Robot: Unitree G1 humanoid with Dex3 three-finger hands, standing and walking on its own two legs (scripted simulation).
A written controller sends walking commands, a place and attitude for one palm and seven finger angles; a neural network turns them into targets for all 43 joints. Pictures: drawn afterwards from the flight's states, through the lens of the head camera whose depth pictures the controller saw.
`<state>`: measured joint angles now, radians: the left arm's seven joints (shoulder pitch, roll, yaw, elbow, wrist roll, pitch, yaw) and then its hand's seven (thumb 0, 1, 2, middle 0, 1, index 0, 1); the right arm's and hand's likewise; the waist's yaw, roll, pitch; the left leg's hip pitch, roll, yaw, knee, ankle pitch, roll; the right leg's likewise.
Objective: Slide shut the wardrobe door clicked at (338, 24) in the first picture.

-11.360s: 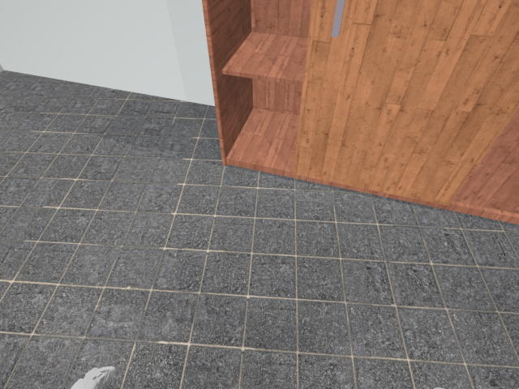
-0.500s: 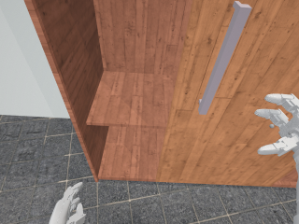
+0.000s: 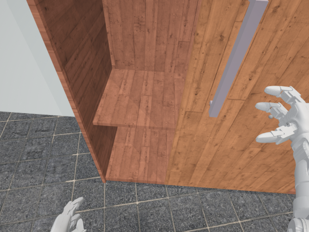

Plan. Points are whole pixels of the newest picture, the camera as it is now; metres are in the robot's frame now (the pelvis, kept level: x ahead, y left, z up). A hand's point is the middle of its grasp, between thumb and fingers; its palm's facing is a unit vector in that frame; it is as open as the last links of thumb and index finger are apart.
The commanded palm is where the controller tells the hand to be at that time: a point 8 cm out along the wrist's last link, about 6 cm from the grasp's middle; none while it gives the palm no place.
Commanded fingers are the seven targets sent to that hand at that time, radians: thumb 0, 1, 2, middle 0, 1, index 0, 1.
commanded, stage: move the hooked fingers beside the handle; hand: right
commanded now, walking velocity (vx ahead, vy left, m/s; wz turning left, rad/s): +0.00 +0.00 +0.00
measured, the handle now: (228, 66) +0.50 -0.14 +0.20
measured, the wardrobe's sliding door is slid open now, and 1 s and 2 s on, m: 0.39 0.39 0.39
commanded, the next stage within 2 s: none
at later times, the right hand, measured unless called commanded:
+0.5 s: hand (257, 100) +0.43 -0.22 +0.15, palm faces +0.01 +1.00 -0.02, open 14.0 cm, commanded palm +0.41 -0.27 +0.14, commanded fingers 0.00 0.50 -0.30 0.30 1.20 0.30 1.20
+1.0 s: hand (253, 96) +0.46 -0.22 +0.14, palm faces +0.01 +1.00 -0.02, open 14.0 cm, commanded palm +0.43 -0.27 +0.14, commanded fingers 0.00 0.50 -0.30 0.30 1.20 0.30 1.20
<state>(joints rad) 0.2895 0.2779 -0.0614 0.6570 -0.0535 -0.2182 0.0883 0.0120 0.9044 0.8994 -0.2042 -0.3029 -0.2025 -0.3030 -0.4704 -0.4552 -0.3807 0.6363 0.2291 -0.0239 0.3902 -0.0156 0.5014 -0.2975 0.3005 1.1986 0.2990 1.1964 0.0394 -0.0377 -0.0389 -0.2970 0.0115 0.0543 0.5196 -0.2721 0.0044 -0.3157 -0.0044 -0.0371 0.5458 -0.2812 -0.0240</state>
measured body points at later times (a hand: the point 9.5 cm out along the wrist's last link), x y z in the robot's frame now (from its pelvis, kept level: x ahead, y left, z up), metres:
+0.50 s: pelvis +0.00 +0.00 +0.00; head +0.03 +0.00 +0.45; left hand +0.08 +0.27 -0.11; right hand +0.43 -0.27 +0.15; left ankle +0.00 +0.12 -0.73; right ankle +0.00 -0.10 -0.73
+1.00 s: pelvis +0.01 +0.00 +0.00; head +0.05 +0.00 +0.44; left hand +0.05 +0.27 -0.12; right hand +0.45 -0.27 +0.15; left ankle +0.00 +0.12 -0.73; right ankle +0.00 -0.10 -0.73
